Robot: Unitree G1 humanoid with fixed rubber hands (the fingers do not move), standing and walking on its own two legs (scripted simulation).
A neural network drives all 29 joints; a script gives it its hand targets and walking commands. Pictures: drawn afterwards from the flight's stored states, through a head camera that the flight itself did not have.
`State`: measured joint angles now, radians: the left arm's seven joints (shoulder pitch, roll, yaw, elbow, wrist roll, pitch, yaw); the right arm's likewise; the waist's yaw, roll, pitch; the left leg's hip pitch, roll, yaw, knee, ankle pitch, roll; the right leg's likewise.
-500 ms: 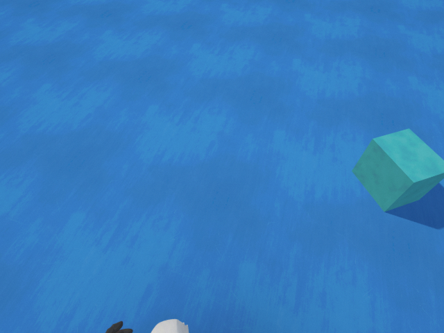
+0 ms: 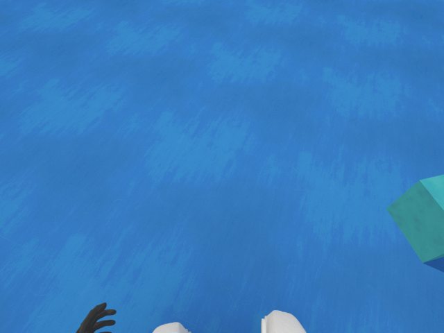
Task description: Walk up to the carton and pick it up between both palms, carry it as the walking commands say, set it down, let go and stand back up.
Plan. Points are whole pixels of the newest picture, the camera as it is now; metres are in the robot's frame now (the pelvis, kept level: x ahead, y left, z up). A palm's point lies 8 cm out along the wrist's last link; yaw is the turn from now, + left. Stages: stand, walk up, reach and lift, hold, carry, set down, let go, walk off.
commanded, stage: walk up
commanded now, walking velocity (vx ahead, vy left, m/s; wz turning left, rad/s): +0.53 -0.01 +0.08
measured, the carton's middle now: (442, 217) +0.60 -0.99 -0.62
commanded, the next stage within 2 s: none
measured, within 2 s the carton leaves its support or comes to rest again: neither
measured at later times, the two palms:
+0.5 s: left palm (107, 266) +0.26 +0.26 -0.13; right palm (361, 287) +0.21 -0.25 -0.08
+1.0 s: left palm (130, 223) +0.35 +0.22 -0.11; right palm (360, 284) +0.22 -0.26 -0.09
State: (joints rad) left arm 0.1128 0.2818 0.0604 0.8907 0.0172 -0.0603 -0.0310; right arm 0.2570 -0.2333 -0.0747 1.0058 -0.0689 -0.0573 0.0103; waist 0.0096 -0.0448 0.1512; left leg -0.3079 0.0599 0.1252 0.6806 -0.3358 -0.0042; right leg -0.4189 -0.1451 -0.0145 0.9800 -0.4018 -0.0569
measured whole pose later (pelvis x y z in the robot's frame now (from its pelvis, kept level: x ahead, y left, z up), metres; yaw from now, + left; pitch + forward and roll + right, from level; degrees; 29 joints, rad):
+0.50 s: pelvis +0.14 +0.02 +0.02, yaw -11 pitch -1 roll -3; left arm 0.15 0.27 0.07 0.88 0.01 0.08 -0.01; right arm 0.14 -0.20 -0.05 0.84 -0.04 0.01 -0.02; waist 0.06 -0.05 0.12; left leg -0.31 0.12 0.15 0.57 -0.24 0.02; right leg -0.44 -0.04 -0.04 1.07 -0.46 0.04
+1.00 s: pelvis +0.22 +0.01 +0.02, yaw -25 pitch +1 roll +0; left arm 0.29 0.20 0.06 0.90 0.02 0.02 0.01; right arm 0.20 -0.21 -0.06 0.84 -0.02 0.00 -0.01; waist 0.05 -0.01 0.00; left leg -0.27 0.02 0.12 0.51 -0.31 -0.06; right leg -0.18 -0.04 0.08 0.47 -0.30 0.05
